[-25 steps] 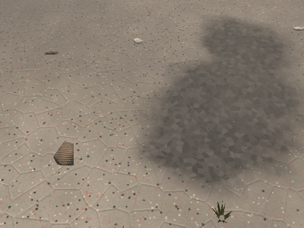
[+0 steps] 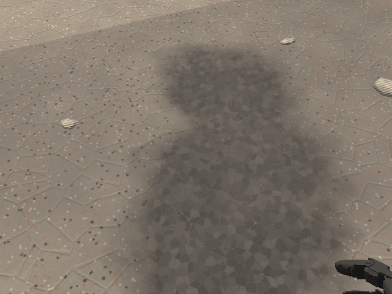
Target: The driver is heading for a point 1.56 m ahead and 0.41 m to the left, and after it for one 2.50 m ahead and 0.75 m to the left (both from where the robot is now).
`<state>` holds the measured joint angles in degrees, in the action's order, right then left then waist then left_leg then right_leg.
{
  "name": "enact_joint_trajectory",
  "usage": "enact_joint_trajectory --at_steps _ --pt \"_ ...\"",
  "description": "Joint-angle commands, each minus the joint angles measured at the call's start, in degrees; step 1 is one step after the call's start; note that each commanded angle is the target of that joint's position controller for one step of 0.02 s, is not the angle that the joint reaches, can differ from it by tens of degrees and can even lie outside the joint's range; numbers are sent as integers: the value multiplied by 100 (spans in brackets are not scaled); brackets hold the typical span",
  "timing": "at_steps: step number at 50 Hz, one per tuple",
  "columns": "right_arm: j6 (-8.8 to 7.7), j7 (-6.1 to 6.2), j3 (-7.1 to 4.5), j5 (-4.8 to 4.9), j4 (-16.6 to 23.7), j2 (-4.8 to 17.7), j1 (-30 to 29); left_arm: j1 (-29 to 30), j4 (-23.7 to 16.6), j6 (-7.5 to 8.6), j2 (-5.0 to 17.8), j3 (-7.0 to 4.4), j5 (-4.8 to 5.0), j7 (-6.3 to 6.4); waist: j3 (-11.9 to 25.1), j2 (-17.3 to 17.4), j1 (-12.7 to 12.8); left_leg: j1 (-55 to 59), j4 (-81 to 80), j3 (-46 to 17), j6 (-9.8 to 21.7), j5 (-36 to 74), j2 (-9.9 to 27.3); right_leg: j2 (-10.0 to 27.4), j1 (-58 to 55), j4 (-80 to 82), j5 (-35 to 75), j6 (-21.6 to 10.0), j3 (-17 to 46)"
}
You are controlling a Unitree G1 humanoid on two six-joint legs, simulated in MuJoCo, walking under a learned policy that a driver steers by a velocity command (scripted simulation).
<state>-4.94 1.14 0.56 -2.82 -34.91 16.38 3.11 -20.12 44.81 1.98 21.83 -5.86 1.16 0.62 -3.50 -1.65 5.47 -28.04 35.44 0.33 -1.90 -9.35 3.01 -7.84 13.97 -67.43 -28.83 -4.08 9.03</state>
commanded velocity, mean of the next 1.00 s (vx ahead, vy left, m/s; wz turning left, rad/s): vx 0.13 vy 0.00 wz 0.42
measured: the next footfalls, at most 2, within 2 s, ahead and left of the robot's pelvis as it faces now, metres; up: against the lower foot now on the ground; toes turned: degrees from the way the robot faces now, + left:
right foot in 0.30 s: +0.33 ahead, -0.10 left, +0.00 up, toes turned -1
left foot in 0.66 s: +0.27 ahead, +0.17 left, +0.00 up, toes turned +19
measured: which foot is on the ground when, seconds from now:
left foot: down 0.00-0.32, up 0.34-0.64, down 0.66-1.00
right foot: up 0.00-0.28, down 0.30-0.66, up 0.68-1.00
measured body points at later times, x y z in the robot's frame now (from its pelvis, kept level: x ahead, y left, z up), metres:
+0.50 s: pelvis +0.21 +0.02 +0.02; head +0.25 +0.02 +0.47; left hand +0.40 +0.28 -0.07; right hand +0.33 -0.27 -0.10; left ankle +0.19 +0.16 -0.64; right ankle +0.29 -0.10 -0.72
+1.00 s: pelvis +0.25 +0.08 +0.02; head +0.27 +0.12 +0.47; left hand +0.26 +0.41 -0.09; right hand +0.54 -0.10 -0.04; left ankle +0.24 +0.16 -0.72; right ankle +0.36 -0.05 -0.67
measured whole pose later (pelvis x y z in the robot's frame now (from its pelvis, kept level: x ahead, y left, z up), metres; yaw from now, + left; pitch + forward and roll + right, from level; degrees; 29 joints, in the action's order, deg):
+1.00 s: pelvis +0.25 +0.08 +0.02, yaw +30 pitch +3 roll -3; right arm 2.5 2.6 -4.9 0.2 -33.7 18.1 9.4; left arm -3.4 43.2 -0.2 17.1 -5.3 0.1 1.7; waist -1.6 -0.3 -0.2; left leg -20.5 29.4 -9.6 3.3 -11.3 -5.2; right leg -2.1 30.3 -48.5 -17.4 4.3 5.6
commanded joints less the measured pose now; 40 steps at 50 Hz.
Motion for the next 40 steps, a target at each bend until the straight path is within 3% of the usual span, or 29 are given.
enact_joint_trajectory --at_steps 1,2,3,5,6,8,10,12,14,15,16,17,18,19,20,22,23,25,27,30,32,33,34,35,36,37,38,39,40 --pt "10 65 -344 243 158 485 1043 320 -807 -98 344 29 213 30 1405 1056 -870 3881 -1078 -1814 1037 2671 1804 976 3036 -1705 464 497 -329" --pt "13 72 -368 257 69 458 851 462 -932 -160 412 -39 148 7 1047 860 -683 3353 -1167 -1325 985 2687 1531 1170 2958 -1385 622 568 -360" --pt "-14 52 -379 245 -54 442 848 638 -1060 -213 247 3 131 -24 689 760 -651 2771 -1440 -1041 973 2704 1325 1213 2737 -1037 560 554 -436" --pt "-78 -23 -448 279 -303 603 781 749 -1262 -223 -302 194 46 -54 373 733 -462 2102 -1801 -856 1222 3336 1327 1144 2431 5 355 575 -507" --pt "-100 -46 -494 296 -374 745 681 845 -1313 -195 -394 257 1 -68 336 658 -402 1882 -1882 -710 1339 3716 1349 1092 2262 605 443 586 -530" --pt "-115 -80 -552 392 -447 940 421 879 -1210 -88 -400 342 -84 -138 643 620 -332 1540 -1882 -200 1313 3892 1068 988 1333 2078 1580 472 -667" --pt "-121 -121 -585 544 -599 1079 588 1095 -1129 1 -259 340 -144 -237 821 680 -410 1591 -1787 -178 1239 3627 906 783 686 2920 2559 407 -748" --pt "-101 -121 -628 582 -707 1247 715 1368 -1160 67 -53 285 -172 -262 800 554 -390 1782 -1498 -381 1087 3305 904 693 418 3560 2992 272 -666" --pt "-74 -115 -622 571 -781 1228 865 1285 -1087 118 196 172 -259 -174 884 501 -246 1687 -861 -418 781 2992 612 619 -393 4238 3780 44 -779" --pt "-81 -117 -570 482 -748 1059 1001 1132 -1080 122 540 70 -335 -80 1101 274 -221 1261 -153 -273 504 2207 234 1071 -1139 4110 5623 -147 -505" --pt "-85 -123 -417 365 -595 662 1299 782 -1179 39 849 17 -573 52 1925 -704 -156 -180 1633 -24 67 -684 -202 2810 -2742 3540 8424 -984 832" --pt "13 -139 -387 442 -698 650 1842 638 -1236 -84 578 98 -523 63 2999 -1301 -110 -575 3061 -384 -97 -3403 -343 3661 -3230 3483 9109 -1713 1537" --pt "150 -161 -537 525 -769 1062 1903 789 -1231 -186 381 127 -329 33 2845 -784 -165 -807 3629 -556 -173 -3308 -95 3436 -2780 3693 7764 -1723 1183" --pt "286 -123 -581 552 -708 1065 1635 1085 -1208 -226 224 151 -187 26 2273 -553 -294 -1137 3687 -381 -212 -2954 81 3086 -2291 3980 6163 -1480 821" --pt "435 -39 -595 529 -701 951 1546 1392 -1159 -228 113 164 -134 34 1707 -443 -438 -1176 3556 -312 -317 -2559 202 2831 -1592 4336 4949 -1258 514" --pt "718 101 -608 451 -681 762 1703 1938 -1115 -217 100 131 -228 59 1066 -675 -793 -536 3524 -108 -493 -1990 229 2584 -126 4915 3824 -1050 -104" --pt "790 132 -607 421 -637 642 1763 2105 -1116 -192 58 116 -271 77 980 -725 -890 -302 3374 -37 -504 -1755 241 2560 216 5057 3543 -1005 -374" --pt "839 127 -604 383 -496 506 1620 2290 -1074 -129 -24 94 -264 127 951 -667 -928 8 2711 2 -396 -1288 340 2527 410 5087 3308 -887 -834" --pt "823 30 -585 371 -334 449 1346 2285 -996 -103 59 31 -209 180 1063 -623 -856 362 1892 47 -214 -786 400 2608 304 5017 3276 -783 -1098" --pt "846 -145 -647 373 -182 577 1207 2102 -813 -127 202 -60 -93 180 1130 -679 -815 725 1091 295 26 -662 289 2812 -53 4744 3149 -605 -1292" --pt "868 -183 -731 346 -255 613 1464 2100 -703 -153 123 -71 37 151 1085 -468 -977 1323 170 519 303 -218 22 2666 34 4128 2573 -196 -1575" --pt "857 -141 -822 270 -310 790 1629 1857 -565 -187 -80 -48 62 120 841 93 -979 1630 -417 191 558 274 -49 2303 395 3305 1754 172 -1833" --pt "800 -28 -1015 234 -171 1579 1706 1616 -606 -257 -260 -21 -140 97 388 2058 -804 2030 -1271 -1847 1167 2538 1203 1496 1814 1359 -226 789 -2328" --pt "646 -65 -1011 68 68 1922 1562 2110 -940 -267 -231 -4 -271 146 641 2346 -810 2038 -1606 -3404 2172 2532 1754 729 2831 18 -1086 933 -1139" --pt "514 -142 -1011 41 89 1798 1519 2334 -963 -263 -35 -51 -199 187 895 1599 -983 2136 -1787 -3179 2175 1622 1673 747 3034 -408 -754 774 -611" --pt "437 -125 -982 152 104 1656 1294 2323 -933 -233 9 -79 -124 225 760 1289 -816 2103 -1779 -2841 1849 1147 1367 803 3084 -288 -178 615 -423" --pt "461 -62 -923 307 156 1402 969 2169 -796 -213 67 -120 -162 277 763 906 -637 2082 -1654 -2526 1521 892 1139 920 3063 -88 307 579 -331" --pt "518 10 -857 388 240 1212 710 2075 -748 -199 127 -150 -194 302 812 945 -527 1921 -1571 -2331 1369 957 1023 921 2872 96 590 596 -303" --pt "561 74 -817 379 325 1098 647 2033 -726 -176 99 -155 -199 272 970 986 -490 1839 -1506 -2226 1315 1176 889 822 2621 110 800 626 -318"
